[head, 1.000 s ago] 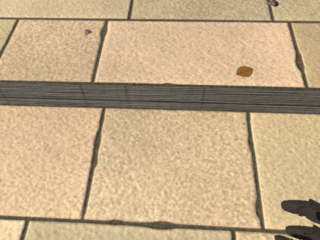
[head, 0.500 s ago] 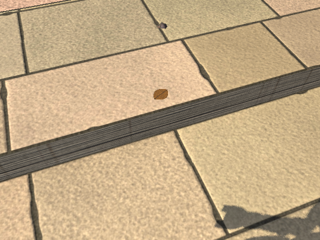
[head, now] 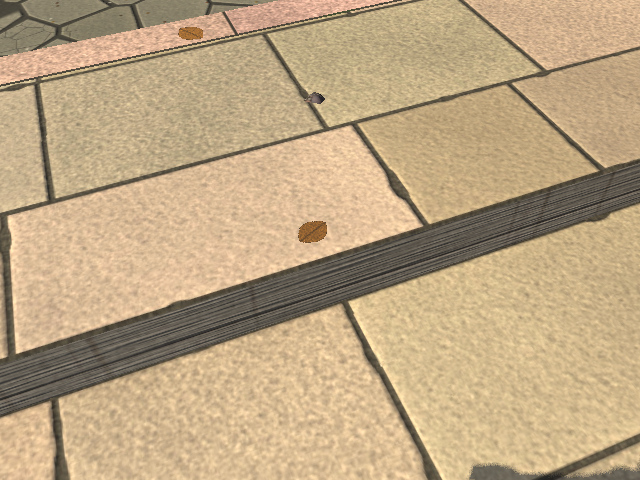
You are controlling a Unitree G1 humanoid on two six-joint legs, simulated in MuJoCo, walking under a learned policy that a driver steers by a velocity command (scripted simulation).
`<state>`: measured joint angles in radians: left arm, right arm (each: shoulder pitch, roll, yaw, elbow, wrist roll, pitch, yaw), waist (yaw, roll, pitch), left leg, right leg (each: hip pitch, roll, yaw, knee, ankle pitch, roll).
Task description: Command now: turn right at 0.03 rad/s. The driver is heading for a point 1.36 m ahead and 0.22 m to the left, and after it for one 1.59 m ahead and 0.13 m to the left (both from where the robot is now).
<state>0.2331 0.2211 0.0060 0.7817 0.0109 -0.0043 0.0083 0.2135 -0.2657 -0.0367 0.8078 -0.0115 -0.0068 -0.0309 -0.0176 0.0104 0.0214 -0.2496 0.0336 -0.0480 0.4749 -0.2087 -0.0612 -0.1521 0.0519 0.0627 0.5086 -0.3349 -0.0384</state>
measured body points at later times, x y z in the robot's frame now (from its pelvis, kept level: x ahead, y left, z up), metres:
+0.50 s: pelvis +0.10 +0.07 -0.01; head +0.11 +0.08 +0.44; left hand +0.09 +0.35 -0.15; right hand +0.26 -0.21 -0.10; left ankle +0.14 +0.18 -0.74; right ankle -0.04 -0.09 -0.73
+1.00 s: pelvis +0.45 +0.07 -0.03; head +0.50 +0.07 +0.42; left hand +0.68 +0.30 -0.11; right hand +0.37 -0.18 -0.16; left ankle +0.17 +0.18 -0.69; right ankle +0.59 +0.00 -0.74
